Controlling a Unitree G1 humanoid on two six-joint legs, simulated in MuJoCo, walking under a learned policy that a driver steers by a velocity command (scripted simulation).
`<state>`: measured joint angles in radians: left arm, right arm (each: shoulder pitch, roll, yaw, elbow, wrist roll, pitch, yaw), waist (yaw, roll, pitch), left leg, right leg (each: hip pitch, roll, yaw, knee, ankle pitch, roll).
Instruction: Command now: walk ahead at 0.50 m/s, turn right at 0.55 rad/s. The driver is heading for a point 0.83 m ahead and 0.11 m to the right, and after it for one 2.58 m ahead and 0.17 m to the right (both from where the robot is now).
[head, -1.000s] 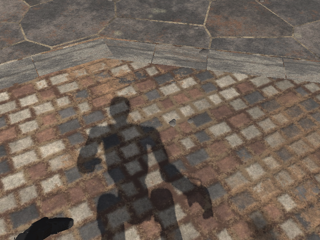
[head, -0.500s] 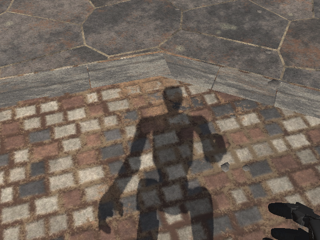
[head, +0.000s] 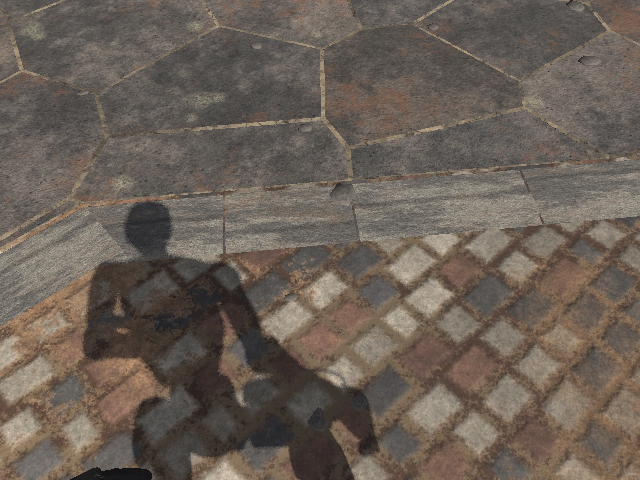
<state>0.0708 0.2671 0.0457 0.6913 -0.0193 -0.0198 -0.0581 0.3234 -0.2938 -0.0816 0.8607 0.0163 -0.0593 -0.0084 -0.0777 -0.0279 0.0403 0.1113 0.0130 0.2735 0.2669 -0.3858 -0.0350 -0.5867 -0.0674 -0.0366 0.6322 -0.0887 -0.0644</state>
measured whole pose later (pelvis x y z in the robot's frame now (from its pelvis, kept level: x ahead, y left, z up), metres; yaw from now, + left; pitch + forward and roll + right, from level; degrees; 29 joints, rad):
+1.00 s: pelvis +0.54 -0.11 +0.00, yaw -23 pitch +2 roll +2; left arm 0.02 0.26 0.03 0.62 -0.01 -0.07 -0.04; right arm 0.42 -0.30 -0.05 0.91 0.03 -0.06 0.01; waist -0.12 -0.02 0.02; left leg 0.04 0.00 0.02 0.31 -0.38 -0.02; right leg -0.48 -0.03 0.00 0.49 -0.06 -0.05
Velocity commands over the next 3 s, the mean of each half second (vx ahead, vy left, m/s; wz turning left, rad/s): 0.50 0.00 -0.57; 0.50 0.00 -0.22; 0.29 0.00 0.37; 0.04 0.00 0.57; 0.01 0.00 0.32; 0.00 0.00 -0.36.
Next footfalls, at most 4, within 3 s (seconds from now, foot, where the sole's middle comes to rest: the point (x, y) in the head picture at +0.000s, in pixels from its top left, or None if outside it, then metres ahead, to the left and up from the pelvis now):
0.04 right None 0.19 -0.10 -0.76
0.52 left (294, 461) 0.50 0.06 -0.76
1.02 right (445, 380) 0.65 -0.28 -0.76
1.48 left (357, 292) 0.89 -0.12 -0.76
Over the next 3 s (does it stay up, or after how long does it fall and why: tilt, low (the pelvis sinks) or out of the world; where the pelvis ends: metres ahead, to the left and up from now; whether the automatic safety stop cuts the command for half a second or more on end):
stays up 0.76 -0.21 0.01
